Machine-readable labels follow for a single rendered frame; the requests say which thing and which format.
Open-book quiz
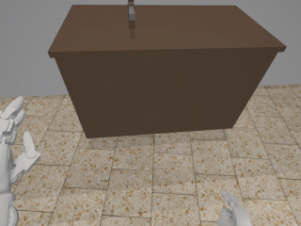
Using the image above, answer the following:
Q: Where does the left robot forearm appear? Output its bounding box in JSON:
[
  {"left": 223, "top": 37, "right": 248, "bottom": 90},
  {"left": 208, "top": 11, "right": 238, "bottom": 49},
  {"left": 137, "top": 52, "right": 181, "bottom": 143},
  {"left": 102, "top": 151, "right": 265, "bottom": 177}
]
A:
[{"left": 0, "top": 191, "right": 19, "bottom": 226}]

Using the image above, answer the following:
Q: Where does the counter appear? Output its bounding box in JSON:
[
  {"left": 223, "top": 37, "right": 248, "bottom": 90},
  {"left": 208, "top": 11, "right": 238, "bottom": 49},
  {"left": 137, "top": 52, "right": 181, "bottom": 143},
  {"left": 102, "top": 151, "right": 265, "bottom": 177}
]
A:
[{"left": 48, "top": 0, "right": 287, "bottom": 138}]

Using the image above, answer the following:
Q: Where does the tap lever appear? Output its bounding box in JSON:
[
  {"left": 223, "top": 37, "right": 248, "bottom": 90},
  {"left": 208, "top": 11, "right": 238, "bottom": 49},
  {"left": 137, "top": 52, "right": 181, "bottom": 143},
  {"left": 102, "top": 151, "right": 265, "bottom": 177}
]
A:
[{"left": 128, "top": 6, "right": 135, "bottom": 21}]

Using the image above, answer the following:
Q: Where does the robot left hand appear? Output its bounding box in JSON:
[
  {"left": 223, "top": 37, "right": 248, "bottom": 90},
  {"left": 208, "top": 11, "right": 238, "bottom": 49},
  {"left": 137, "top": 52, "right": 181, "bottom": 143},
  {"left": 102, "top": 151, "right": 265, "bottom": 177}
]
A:
[{"left": 0, "top": 96, "right": 40, "bottom": 193}]

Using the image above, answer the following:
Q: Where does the robot right hand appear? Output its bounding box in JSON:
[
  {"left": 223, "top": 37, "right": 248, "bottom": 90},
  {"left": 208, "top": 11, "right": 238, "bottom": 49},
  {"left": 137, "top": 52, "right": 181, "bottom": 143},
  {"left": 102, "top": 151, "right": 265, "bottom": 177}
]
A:
[{"left": 216, "top": 190, "right": 253, "bottom": 226}]

